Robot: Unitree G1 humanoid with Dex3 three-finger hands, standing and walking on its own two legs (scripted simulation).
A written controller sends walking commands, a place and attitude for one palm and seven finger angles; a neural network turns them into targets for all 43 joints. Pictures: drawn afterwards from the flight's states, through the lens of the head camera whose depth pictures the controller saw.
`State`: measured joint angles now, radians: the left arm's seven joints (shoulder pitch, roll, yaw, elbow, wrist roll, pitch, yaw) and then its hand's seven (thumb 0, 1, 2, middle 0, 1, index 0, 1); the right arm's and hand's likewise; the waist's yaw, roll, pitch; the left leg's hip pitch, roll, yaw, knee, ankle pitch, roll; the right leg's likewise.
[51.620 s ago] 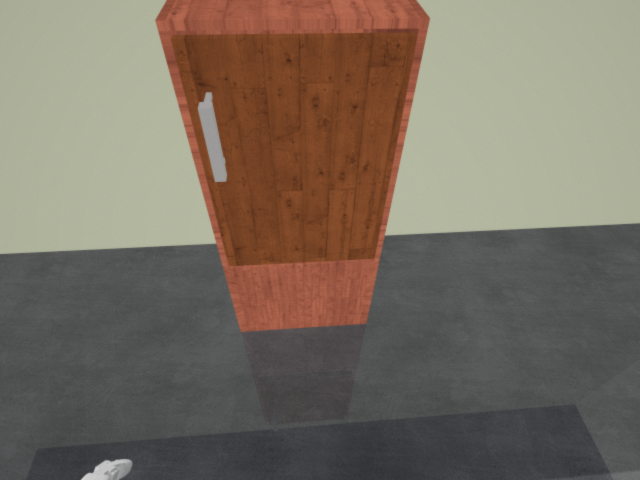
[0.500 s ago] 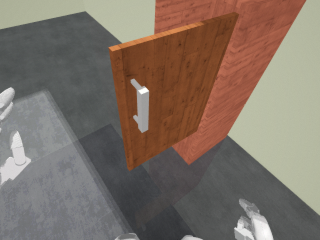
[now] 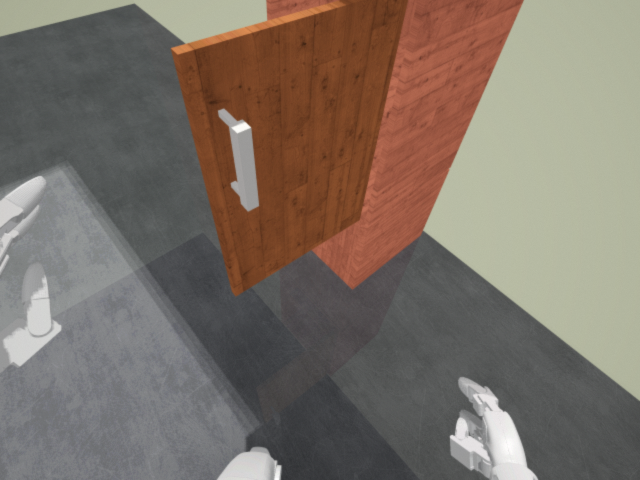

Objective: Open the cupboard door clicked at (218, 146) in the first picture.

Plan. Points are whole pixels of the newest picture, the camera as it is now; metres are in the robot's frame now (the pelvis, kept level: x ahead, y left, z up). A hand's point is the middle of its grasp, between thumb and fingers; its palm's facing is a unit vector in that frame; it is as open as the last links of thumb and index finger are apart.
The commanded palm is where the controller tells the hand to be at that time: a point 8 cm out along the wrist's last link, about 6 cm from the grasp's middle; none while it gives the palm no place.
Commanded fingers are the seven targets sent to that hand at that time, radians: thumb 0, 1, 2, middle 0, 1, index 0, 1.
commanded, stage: stop stepping back and stand still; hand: left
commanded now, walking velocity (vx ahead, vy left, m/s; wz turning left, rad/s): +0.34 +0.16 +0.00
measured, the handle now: (238, 162) +0.53 +0.18 +0.06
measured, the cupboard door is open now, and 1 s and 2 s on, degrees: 87 87 87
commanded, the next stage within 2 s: let the arm hang, fingers relaxed in 1.12 s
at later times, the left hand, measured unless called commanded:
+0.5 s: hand out of the picture +0.10 +0.27 +0.16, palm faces +0.49 -0.74 -0.46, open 7.4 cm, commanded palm +0.05 +0.30 +0.18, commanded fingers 0.00 0.90 0.90 -0.20 -0.30 -0.20 -0.30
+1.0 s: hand out of the picture +0.07 +0.30 +0.15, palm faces +0.46 -0.76 -0.47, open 7.4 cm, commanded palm +0.01 +0.33 +0.18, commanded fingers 0.00 0.90 0.90 -0.20 -0.30 -0.20 -0.30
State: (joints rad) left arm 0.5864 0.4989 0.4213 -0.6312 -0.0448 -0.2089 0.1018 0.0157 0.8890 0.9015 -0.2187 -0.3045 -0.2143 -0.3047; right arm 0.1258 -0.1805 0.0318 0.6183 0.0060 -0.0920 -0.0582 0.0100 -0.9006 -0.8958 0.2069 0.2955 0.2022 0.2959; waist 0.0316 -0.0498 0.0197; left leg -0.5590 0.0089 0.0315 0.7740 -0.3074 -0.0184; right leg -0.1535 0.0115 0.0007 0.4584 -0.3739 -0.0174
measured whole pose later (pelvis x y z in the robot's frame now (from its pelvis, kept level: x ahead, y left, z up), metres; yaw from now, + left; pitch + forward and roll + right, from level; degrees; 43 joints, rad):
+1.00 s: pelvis -0.11 +0.02 +0.01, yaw +3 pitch -2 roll -1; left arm 0.54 0.38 0.39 -0.43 -0.01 -0.21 0.13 0.01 0.89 0.90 -0.22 -0.30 -0.21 -0.30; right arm 0.22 -0.19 0.03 0.62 -0.01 -0.13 -0.07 0.01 -0.90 -0.90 0.21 0.30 0.20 0.30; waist 0.02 0.00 0.03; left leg -0.26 0.01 0.06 0.46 -0.17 0.03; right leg -0.20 -0.02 -0.06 0.43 -0.20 0.01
